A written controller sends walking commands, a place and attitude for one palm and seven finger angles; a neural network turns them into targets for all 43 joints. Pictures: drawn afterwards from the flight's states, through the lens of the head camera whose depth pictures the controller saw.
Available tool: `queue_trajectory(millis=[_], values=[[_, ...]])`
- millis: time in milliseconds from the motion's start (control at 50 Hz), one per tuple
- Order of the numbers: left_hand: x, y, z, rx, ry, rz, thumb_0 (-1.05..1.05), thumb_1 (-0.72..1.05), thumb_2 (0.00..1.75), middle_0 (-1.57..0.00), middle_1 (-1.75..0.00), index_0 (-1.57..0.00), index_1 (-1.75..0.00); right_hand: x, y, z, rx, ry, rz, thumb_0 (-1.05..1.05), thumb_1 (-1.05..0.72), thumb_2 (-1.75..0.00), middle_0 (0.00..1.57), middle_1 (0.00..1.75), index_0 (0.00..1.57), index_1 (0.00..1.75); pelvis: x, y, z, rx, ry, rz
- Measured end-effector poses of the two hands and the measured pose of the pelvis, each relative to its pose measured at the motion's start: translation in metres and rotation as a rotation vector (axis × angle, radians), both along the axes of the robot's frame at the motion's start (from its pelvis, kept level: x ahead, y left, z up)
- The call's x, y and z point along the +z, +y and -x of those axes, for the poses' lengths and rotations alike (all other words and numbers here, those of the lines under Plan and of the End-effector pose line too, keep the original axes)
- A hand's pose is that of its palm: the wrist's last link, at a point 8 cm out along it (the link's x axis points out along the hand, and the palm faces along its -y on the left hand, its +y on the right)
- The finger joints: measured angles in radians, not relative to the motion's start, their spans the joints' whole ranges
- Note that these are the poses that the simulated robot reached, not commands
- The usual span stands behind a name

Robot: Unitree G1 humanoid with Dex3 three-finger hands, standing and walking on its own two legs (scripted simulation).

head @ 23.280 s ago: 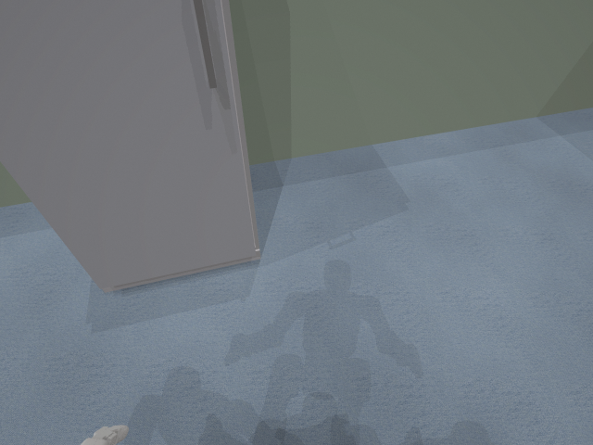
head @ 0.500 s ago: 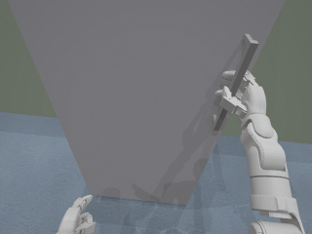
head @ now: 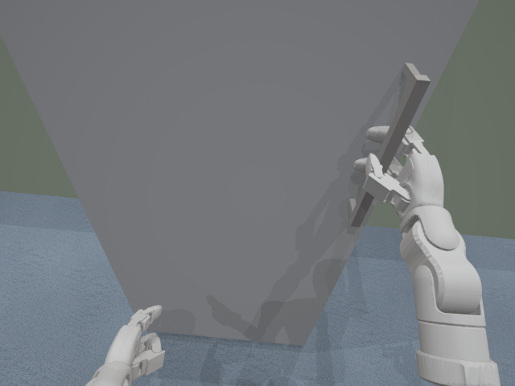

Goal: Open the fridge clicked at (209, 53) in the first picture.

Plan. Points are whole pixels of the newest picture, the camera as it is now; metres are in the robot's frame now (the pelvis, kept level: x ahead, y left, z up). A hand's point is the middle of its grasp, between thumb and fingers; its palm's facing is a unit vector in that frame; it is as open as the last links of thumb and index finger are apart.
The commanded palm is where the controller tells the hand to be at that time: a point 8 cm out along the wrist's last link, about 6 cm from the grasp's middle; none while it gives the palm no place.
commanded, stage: pull the door a little, standing still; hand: right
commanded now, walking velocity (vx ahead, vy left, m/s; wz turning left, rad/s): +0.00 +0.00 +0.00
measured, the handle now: (378, 157) +0.41 -0.14 +0.20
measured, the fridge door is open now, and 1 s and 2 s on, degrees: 0 26 49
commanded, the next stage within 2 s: walk backward, drawing the door open in 0.18 s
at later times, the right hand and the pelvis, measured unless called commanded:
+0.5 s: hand (373, 257) +0.23 -0.09 +0.20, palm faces -0.02 +0.98 -0.18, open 6.6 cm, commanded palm +0.20 -0.15 +0.20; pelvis -0.01 +0.00 +0.00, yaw +2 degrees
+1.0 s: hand (346, 354) +0.13 -0.05 +0.19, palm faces +0.03 +0.97 -0.23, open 7.4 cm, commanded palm +0.10 -0.10 +0.20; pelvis -0.14 +0.06 -0.01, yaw -10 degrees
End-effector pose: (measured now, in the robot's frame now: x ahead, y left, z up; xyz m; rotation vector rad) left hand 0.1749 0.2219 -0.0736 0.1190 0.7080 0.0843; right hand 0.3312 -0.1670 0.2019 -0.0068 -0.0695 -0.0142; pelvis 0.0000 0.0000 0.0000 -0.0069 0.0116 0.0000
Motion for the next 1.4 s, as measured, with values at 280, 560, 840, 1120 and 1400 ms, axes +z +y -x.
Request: queue_trajectory(millis=[280, 560, 840, 1120, 1400], values=[[0.006, 0.002, -0.016, 0.018, -0.055, 0.039, 0.02, 0.9, 0.9, -0.2, -0.3, -0.2, -0.3, -0.003, 0.006, 0.069, 0.069, -0.063, 0.036, 0.0, -0.78, -0.8, 0.36, 1.37, 0.23, 1.3, -0.002, 0.0, -0.019, 0.048, 0.024, 0.003], [-0.01, -0.004, 0.019, -0.021, 0.027, 0.006, 0.01, 0.9, 0.9, -0.2, -0.3, -0.2, -0.3, -0.005, 0.022, 0.13, 0.039, -0.285, 0.188, -0.03, -0.7, -0.78, 0.44, 1.4, 0.22, 1.22, -0.005, 0.008, 0.023, 0.027, -0.004, 0.011], [-0.028, 0.009, 0.119, 0.002, 0.09, -0.025, 0.02, 0.9, 0.9, -0.2, -0.3, -0.2, -0.3, -0.011, 0.042, 0.186, 0.057, -0.348, 0.22, -0.05, -0.71, -0.74, 0.4, 1.4, 0.15, 1.06, -0.014, 0.017, 0.097, -0.056, -0.033, 0.003], [-0.036, 0.041, 0.137, -0.213, 0.107, 0.022, 0.02, 0.9, 0.9, -0.2, -0.3, -0.2, -0.3, -0.011, 0.084, 0.254, -0.048, -0.332, 0.233, -0.06, -0.69, -0.79, 0.4, 1.4, 0.14, 1.03, -0.01, 0.103, 0.164, -0.249, -0.064, -0.014], [-0.005, 0.077, 0.107, -0.427, -0.039, -0.087, 0.01, 0.9, 0.9, -0.19, -0.3, -0.2, -0.3, -0.015, 0.128, 0.309, -0.153, -0.368, 0.26, -0.07, -0.69, -0.78, 0.43, 1.4, 0.12, 0.97, -0.01, 0.18, 0.192, -0.485, -0.037, 0.04]])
